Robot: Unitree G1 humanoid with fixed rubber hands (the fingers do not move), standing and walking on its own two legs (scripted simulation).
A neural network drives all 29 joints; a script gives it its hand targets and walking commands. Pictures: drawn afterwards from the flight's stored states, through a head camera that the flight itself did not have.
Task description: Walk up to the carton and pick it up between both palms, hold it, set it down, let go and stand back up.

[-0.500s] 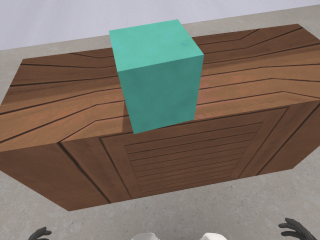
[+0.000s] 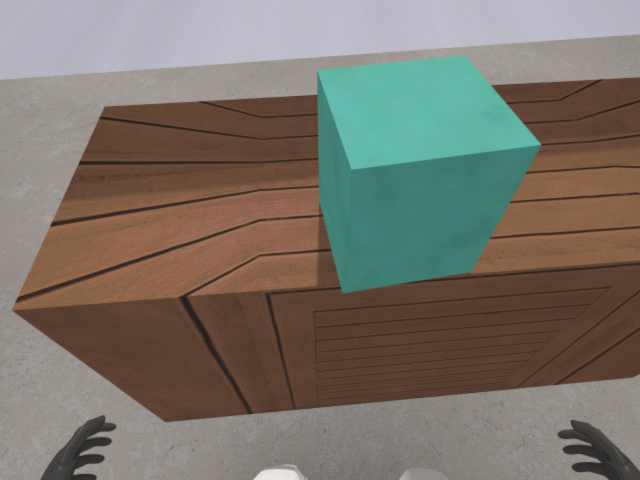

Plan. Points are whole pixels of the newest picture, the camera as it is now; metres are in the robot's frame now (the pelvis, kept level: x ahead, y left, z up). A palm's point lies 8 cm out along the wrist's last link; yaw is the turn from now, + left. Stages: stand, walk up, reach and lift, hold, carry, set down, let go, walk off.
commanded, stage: walk up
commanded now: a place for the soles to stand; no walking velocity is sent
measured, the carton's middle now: (401, 179) +0.49 -0.09 +0.08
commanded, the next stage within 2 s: none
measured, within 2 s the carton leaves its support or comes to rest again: neither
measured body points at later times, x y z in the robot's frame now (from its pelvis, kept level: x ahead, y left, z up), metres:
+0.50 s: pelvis -0.01 -0.01 +0.01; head +0.02 -0.01 +0.45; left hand +0.16 +0.33 -0.05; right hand +0.15 -0.34 -0.06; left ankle +0.03 +0.10 -0.71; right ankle +0.02 -0.17 -0.71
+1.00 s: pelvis -0.01 -0.01 +0.01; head +0.01 -0.02 +0.46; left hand +0.16 +0.32 -0.04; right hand +0.14 -0.34 -0.07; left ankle +0.03 +0.10 -0.71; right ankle +0.02 -0.17 -0.71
